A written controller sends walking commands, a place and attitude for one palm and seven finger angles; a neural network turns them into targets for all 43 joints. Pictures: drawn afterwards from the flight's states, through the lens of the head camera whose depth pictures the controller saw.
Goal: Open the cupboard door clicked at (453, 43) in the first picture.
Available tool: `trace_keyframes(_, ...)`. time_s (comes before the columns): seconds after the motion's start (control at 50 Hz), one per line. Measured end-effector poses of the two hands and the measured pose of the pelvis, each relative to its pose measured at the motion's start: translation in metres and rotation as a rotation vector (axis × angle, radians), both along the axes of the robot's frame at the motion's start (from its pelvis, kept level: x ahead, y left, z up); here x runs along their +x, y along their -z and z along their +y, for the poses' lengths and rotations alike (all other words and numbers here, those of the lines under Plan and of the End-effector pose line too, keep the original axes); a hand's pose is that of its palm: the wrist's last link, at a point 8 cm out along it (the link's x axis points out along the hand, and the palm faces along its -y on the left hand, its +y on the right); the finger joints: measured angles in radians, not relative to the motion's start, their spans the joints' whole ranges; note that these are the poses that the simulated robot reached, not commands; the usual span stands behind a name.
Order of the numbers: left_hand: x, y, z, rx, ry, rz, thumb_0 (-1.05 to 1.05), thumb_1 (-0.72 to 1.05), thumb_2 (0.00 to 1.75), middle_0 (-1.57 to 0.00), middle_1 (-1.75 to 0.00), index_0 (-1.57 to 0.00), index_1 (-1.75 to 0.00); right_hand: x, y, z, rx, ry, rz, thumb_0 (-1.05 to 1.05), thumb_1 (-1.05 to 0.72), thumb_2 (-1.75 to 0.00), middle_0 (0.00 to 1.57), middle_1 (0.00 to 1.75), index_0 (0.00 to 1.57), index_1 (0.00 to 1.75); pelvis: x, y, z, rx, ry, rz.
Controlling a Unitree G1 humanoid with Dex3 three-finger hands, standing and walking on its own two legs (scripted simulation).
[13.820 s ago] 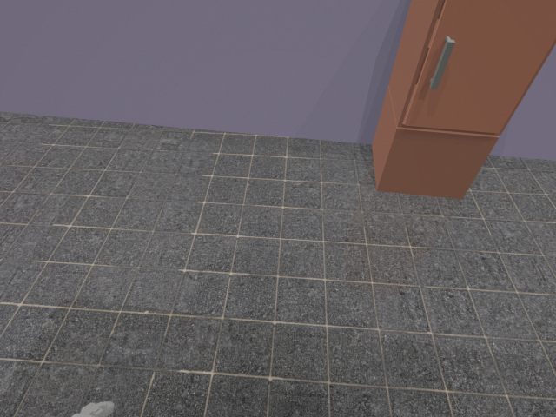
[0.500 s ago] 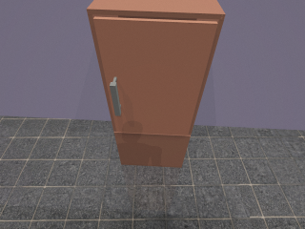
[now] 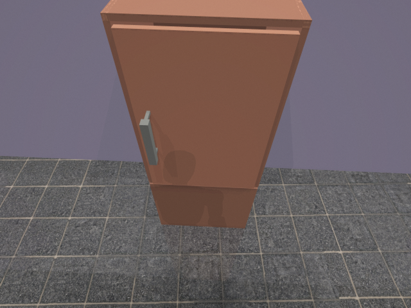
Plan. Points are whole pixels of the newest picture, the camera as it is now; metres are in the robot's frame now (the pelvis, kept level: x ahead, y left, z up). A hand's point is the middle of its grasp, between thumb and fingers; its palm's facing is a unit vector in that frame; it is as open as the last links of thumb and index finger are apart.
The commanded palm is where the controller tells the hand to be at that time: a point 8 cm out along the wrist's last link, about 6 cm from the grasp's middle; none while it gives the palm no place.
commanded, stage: look again from close up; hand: left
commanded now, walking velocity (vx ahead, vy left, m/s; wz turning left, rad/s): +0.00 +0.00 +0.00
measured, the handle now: (150, 138) +0.56 +0.20 -0.06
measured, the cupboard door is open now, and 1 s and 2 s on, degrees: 0 0 0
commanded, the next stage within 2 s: raise the hand with hooked fingers in 0.02 s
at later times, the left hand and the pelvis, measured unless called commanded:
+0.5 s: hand (118, 300) +0.15 +0.18 -0.07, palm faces +0.06 -1.00 -0.03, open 8.3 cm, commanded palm +0.13 +0.25 -0.07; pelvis -0.02 -0.04 -0.07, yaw +2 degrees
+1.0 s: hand (89, 279) +0.18 +0.24 -0.05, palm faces +0.11 -0.99 -0.07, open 11.3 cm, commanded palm +0.15 +0.28 -0.06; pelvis -0.05 -0.02 -0.10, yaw +2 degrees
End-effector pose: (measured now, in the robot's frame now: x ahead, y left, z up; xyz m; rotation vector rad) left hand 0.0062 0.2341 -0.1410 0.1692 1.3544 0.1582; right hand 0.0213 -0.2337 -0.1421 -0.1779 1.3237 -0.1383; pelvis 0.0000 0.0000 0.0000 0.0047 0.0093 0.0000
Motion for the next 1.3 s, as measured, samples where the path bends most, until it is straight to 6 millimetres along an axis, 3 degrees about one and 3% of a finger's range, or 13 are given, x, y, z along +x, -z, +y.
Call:
trace_keyframes(0.16, 0.049, -0.009, 0.003, 0.022, -0.043, -0.117, 0.0, 0.91, 0.9, -0.2, -0.3, -0.2, -0.3, 0.032, -0.002, -0.011, -0.014, 0.003, -0.062, 0.01, -0.91, -0.9, 0.2, 0.3, 0.2, 0.29, 0.015, 0.001, -0.004, -0.006, -0.005, -0.002)
trace_keyframes(0.26, 0.149, -0.101, 0.011, 0.085, -0.112, -0.785, 0.01, 0.88, 0.89, -0.2, -0.32, -0.21, -0.32, 0.084, -0.021, -0.019, -0.04, -0.017, -0.389, 0.01, -0.91, -0.9, 0.2, 0.3, 0.2, 0.29, 0.02, 0.006, -0.01, 0.011, -0.035, 0.018)
trace_keyframes(0.32, 0.183, -0.14, 0.006, 0.048, -0.059, -1.077, 0.01, 0.84, 0.87, -0.21, -0.34, -0.21, -0.35, 0.12, -0.03, -0.026, -0.032, -0.035, -0.546, 0.01, -0.9, -0.9, 0.2, 0.3, 0.2, 0.29, 0.016, 0.014, -0.015, 0.005, -0.038, 0.065)
trace_keyframes(0.36, 0.186, -0.146, 0.0, -0.001, 0.001, -1.205, 0.0, 0.81, 0.86, -0.21, -0.36, -0.21, -0.37, 0.141, -0.036, -0.031, -0.033, -0.056, -0.631, 0.01, -0.9, -0.9, 0.2, 0.3, 0.2, 0.29, 0.01, 0.024, -0.021, 0.01, -0.028, 0.109)
trace_keyframes(0.4, 0.175, -0.136, -0.005, -0.05, 0.07, -1.273, 0.0, 0.77, 0.84, -0.21, -0.39, -0.21, -0.39, 0.16, -0.041, -0.037, -0.043, -0.094, -0.705, 0.01, -0.9, -0.9, 0.2, 0.3, 0.2, 0.29, 0.003, 0.036, -0.027, 0.015, -0.024, 0.149)
trace_keyframes(0.54, 0.098, -0.057, 0.009, -0.09, 0.062, -1.188, 0.0, 0.61, 0.77, -0.23, -0.49, -0.23, -0.49, 0.2, -0.027, -0.053, -0.109, -0.255, -0.837, 0.01, -0.9, -0.9, 0.2, 0.3, 0.2, 0.29, -0.022, 0.088, -0.044, -0.001, -0.049, 0.254)
trace_keyframes(0.62, 0.088, -0.063, 0.024, -0.012, 0.045, -1.335, 0.01, 0.51, 0.74, -0.23, -0.55, -0.23, -0.55, 0.196, 0.003, -0.047, -0.115, -0.292, -0.814, 0.01, -0.9, -0.9, 0.2, 0.3, 0.2, 0.29, -0.033, 0.112, -0.047, -0.036, -0.065, 0.264)
trace_keyframes(0.7, 0.117, -0.081, 0.02, -0.057, 0.178, -1.46, 0.01, 0.42, 0.7, -0.23, -0.6, -0.24, -0.61, 0.171, 0.033, -0.032, -0.073, -0.266, -0.751, 0.01, -0.9, -0.9, 0.2, 0.3, 0.2, 0.29, -0.044, 0.123, -0.046, -0.059, -0.069, 0.259)
trace_keyframes(0.76, 0.146, -0.08, 0.016, -0.162, 0.27, -1.38, 0.01, 0.35, 0.67, -0.24, -0.65, -0.24, -0.65, 0.141, 0.047, -0.022, -0.032, -0.207, -0.693, 0.02, -0.9, -0.9, 0.2, 0.3, 0.2, 0.3, -0.051, 0.121, -0.043, -0.062, -0.063, 0.255)
trace_keyframes(0.84, 0.163, -0.079, 0.021, -0.229, 0.245, -1.216, 0.0, 0.26, 0.63, -0.25, -0.71, -0.25, -0.71, 0.097, 0.049, -0.016, -0.001, -0.111, -0.615, 0.02, -0.9, -0.9, 0.21, 0.3, 0.21, 0.3, -0.055, 0.109, -0.035, -0.049, -0.045, 0.253)
trace_keyframes(0.98, 0.146, -0.095, 0.056, -0.05, 0.102, -1.285, 0.0, 0.1, 0.56, -0.26, -0.81, -0.26, -0.82, 0.053, 0.044, -0.023, -0.048, -0.079, -0.524, 0.02, -0.9, -0.9, 0.21, 0.3, 0.21, 0.3, -0.054, 0.099, -0.02, -0.041, -0.033, 0.271)
trace_keyframes(1.14, 0.152, -0.066, 0.06, -0.154, 0.193, -1.263, 0.0, -0.09, 0.48, -0.27, -0.93, -0.27, -0.94, 0.066, 0.035, -0.028, -0.145, -0.145, -0.542, 0.02, -0.9, -0.9, 0.21, 0.3, 0.2, 0.3, -0.056, 0.108, -0.002, -0.06, -0.043, 0.28)
trace_keyframes(1.3, 0.168, -0.094, 0.084, -0.105, 0.165, -1.353, -0.01, -0.28, 0.4, -0.29, -1.05, -0.29, -1.06, 0.106, 0.008, 0.0, -0.126, -0.192, -0.649, 0.02, -0.9, -0.9, 0.2, 0.3, 0.2, 0.3, -0.048, 0.099, 0.009, -0.076, -0.045, 0.272)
